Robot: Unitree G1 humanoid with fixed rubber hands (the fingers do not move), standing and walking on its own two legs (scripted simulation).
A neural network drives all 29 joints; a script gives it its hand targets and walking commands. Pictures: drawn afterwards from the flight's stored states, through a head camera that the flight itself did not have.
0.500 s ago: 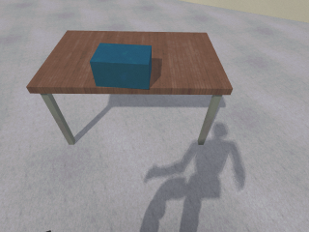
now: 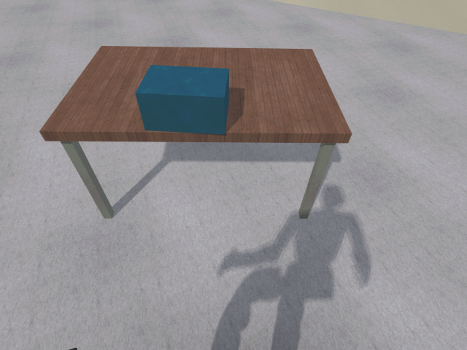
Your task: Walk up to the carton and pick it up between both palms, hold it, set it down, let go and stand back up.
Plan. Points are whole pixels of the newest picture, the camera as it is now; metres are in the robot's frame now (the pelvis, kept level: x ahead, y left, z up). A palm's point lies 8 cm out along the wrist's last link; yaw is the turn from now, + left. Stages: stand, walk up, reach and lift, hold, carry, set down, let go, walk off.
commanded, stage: walk up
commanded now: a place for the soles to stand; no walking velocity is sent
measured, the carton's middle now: (187, 99) +0.95 +0.16 -0.08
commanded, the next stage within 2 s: none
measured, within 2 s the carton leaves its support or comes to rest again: neither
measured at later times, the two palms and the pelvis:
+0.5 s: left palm out of the picture +0.10 +0.30 -0.08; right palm out of the picture +0.07 -0.31 -0.10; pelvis +0.00 +0.00 +0.00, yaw +0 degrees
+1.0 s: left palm out of the picture +0.10 +0.30 -0.08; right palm out of the picture +0.07 -0.31 -0.10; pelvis +0.00 +0.00 +0.00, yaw +0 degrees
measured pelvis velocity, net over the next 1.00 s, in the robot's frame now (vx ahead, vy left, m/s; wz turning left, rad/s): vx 0.00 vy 0.00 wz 0.00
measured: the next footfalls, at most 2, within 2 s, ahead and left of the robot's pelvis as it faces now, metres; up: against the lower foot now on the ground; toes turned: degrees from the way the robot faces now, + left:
none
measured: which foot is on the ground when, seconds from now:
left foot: down 0.00-1.00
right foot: down 0.00-1.00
